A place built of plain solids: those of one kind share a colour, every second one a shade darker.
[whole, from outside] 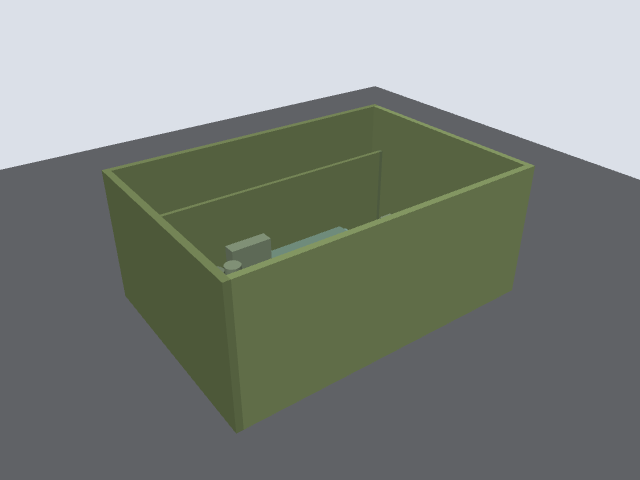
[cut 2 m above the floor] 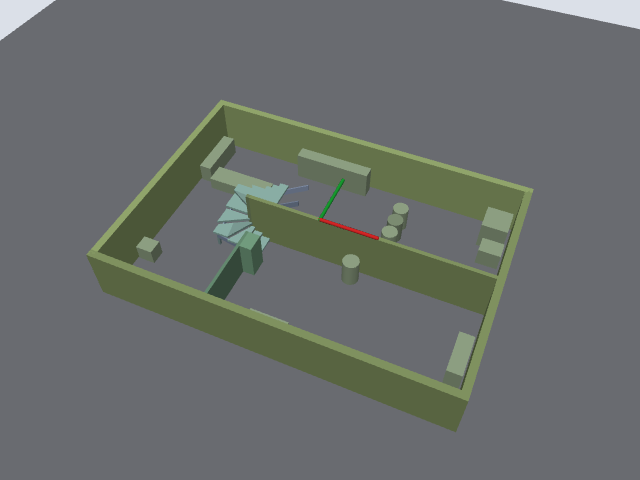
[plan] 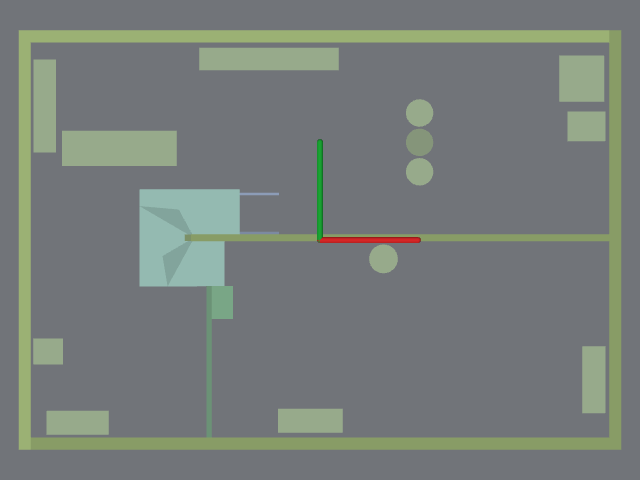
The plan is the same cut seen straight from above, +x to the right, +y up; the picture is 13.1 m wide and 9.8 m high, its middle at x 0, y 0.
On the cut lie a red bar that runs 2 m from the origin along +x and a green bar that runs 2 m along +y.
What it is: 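A barn, workshop or loft; a timber stair that turns on kite winders round a square newel, open at its outer side over a tall bay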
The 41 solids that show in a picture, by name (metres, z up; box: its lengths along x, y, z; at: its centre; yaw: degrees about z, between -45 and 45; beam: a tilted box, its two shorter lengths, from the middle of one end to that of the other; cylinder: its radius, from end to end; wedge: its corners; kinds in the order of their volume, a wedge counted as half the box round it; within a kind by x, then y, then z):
{
 "wall_1": {"box": [0.25, 8.57, 5.3], "at": [-6.03, 0.0, 2.6]},
 "wall_2": {"box": [12.31, 0.25, 5.3], "at": [0.0, -4.16, 2.6]},
 "wall_3": {"box": [12.31, 0.25, 5.3], "at": [0.0, 4.16, 2.6]},
 "wall_4": {"box": [8.56, 0.14, 5.3], "at": [1.64, 0.05, 2.6]},
 "wall_5": {"box": [0.25, 8.57, 5.3], "at": [6.03, 0.0, 2.6]},
 "piece_1": {"box": [0.46, 1.9, 0.77], "at": [-5.62, 2.74, 0.34]},
 "piece_2": {"box": [0.61, 0.53, 0.65], "at": [-5.55, -2.28, 0.27]},
 "piece_3": {"box": [1.27, 0.5, 0.56], "at": [-4.95, -3.73, 0.23]},
 "piece_4": {"box": [2.35, 0.72, 0.55], "at": [-4.1, 1.87, 0.22]},
 "piece_5": {"box": [2.85, 0.46, 1.13], "at": [-1.04, 3.69, 0.52]},
 "piece_6": {"box": [1.33, 0.49, 1.1], "at": [-0.2, -3.69, 0.5]},
 "piece_7": {"cylinder": 0.29, "from": [1.3, -0.38, 0.0], "to": [1.3, -0.38, 0.95]},
 "piece_8": {"cylinder": 0.28, "from": [2.03, 1.39, 0.0], "to": [2.03, 1.39, 0.91]},
 "piece_9": {"cylinder": 0.28, "from": [2.03, 1.99, 0.0], "to": [2.03, 1.99, 0.91]},
 "piece_10": {"cylinder": 0.28, "from": [2.03, 2.59, 0.0], "to": [2.03, 2.59, 0.91]},
 "piece_11": {"box": [1.46, 0.46, 0.84], "at": [3.23, 0.41, 3.16]},
 "piece_12": {"cylinder": 0.28, "from": [4.3, 1.27, 2.74], "to": [4.3, 1.27, 3.54]},
 "piece_13": {"box": [0.92, 0.95, 1.13], "at": [5.34, 3.29, 0.52]},
 "piece_14": {"box": [0.78, 0.61, 0.74], "at": [5.44, 2.32, 0.32]},
 "piece_15": {"box": [0.48, 1.37, 1.88], "at": [5.59, -2.85, 0.89]},
 "floor_1": {"box": [0.4, 0.94, 0.29], "at": [-0.63, 0.57, 2.6]},
 "floor_2": {"box": [6.44, 3.99, 0.29], "at": [2.73, 2.09, 2.6]},
 "part_1": {"box": [0.11, 3.11, 1.45], "at": [-2.26, -2.5, 0.67]},
 "part_2": {"box": [0.45, 0.67, 1.45], "at": [-2.0, -1.28, 0.67]},
 "tread_1": {"wedge": [[-3.69, -0.95, 0.65], [-3.69, -0.95, 0.73], [-3.69, -0.56, 0.65], [-3.69, -0.56, 0.73], [-3.22, -0.29, 0.65], [-3.22, -0.29, 0.73], [-3.11, -0.95, 0.65], [-3.11, -0.95, 0.73]]},
 "tread_2": {"wedge": [[-3.69, -0.6, 0.83], [-3.69, -0.6, 0.91], [-3.69, 0.08, 0.83], [-3.69, 0.08, 0.91], [-2.75, 0.08, 0.83], [-2.75, 0.08, 0.91], [-2.69, -0.02, 0.83], [-2.69, -0.02, 0.91]]},
 "tread_3": {"wedge": [[-3.69, 0.05, 1.01], [-3.69, 0.05, 1.1], [-3.69, 0.73, 1.01], [-3.69, 0.73, 1.1], [-2.75, 0.05, 1.01], [-2.75, 0.05, 1.1], [-2.62, 0.11, 1.01], [-2.62, 0.11, 1.1]]},
 "tread_4": {"wedge": [[-3.69, 0.69, 1.19], [-3.69, 0.69, 1.28], [-2.84, 0.62, 1.19], [-2.84, 0.62, 1.28], [-2.69, 0.11, 1.19], [-2.69, 0.11, 1.28], [-2.56, 0.11, 1.19], [-2.56, 0.11, 1.28]]},
 "tread_5": {"wedge": [[-3.69, 0.69, 1.19], [-3.69, 0.69, 1.28], [-3.69, 1.04, 1.19], [-3.69, 1.04, 1.28], [-3.07, 1.04, 1.19], [-3.07, 1.04, 1.28], [-2.84, 0.62, 1.19], [-2.84, 0.62, 1.28]]},
 "tread_6": {"wedge": [[-3.22, -0.29, 0.65], [-3.22, -0.29, 0.73], [-3.11, -0.95, 0.65], [-3.11, -0.95, 0.73], [-2.75, -0.02, 0.65], [-2.75, -0.02, 0.73], [-2.6, -0.01, 0.65], [-2.6, -0.01, 0.73]]},
 "tread_7": {"wedge": [[-3.15, -0.95, 0.46], [-3.15, -0.95, 0.55], [-2.64, -0.01, 0.46], [-2.64, -0.01, 0.55], [-2.51, -0.95, 0.46], [-2.51, -0.95, 0.55], [-2.51, -0.01, 0.46], [-2.51, -0.01, 0.55]]},
 "tread_8": {"wedge": [[-3.11, 1.04, 1.38], [-3.11, 1.04, 1.46], [-2.6, 0.11, 1.38], [-2.6, 0.11, 1.46], [-2.48, 0.1, 1.38], [-2.48, 0.1, 1.46], [-2.48, 1.04, 1.38], [-2.48, 1.04, 1.46]]},
 "tread_9": {"box": [0.31, 0.93, 0.09], "at": [-2.39, -0.48, 0.32]},
 "tread_10": {"box": [0.31, 0.93, 0.09], "at": [-2.35, 0.57, 1.6]},
 "tread_11": {"box": [0.31, 0.93, 0.09], "at": [-2.11, -0.48, 0.14]},
 "tread_12": {"box": [0.31, 0.93, 0.09], "at": [-2.07, 0.57, 1.78]},
 "tread_13": {"box": [0.31, 0.93, 0.09], "at": [-1.79, 0.57, 1.97]},
 "carriage_1": {"wedge": [[-3.59, -0.87, 0.38], [-3.59, -0.87, 0.57], [-3.59, -0.82, 0.38], [-3.59, -0.82, 0.57], [-2.51, -0.87, 0.07], [-2.51, -0.87, 0.27], [-2.51, -0.82, 0.07], [-2.51, -0.82, 0.27]]},
 "carriage_2": {"wedge": [[-2.51, 0.12, 1.13], [-2.51, 0.12, 1.35], [-2.51, 0.17, 1.13], [-2.51, 0.17, 1.35], [-0.84, 0.12, 2.21], [-0.84, 0.12, 2.44], [-0.84, 0.17, 2.21], [-0.84, 0.17, 2.44]]},
 "carriage_3": {"wedge": [[-2.51, 0.91, 1.13], [-2.51, 0.91, 1.35], [-2.51, 0.96, 1.13], [-2.51, 0.96, 1.35], [-0.84, 0.91, 2.21], [-0.84, 0.91, 2.44], [-0.84, 0.96, 2.21], [-0.84, 0.96, 2.44]]},
 "newel_1": {"box": [0.14, 0.14, 5.3], "at": [-2.69, 0.05, 2.6]}
}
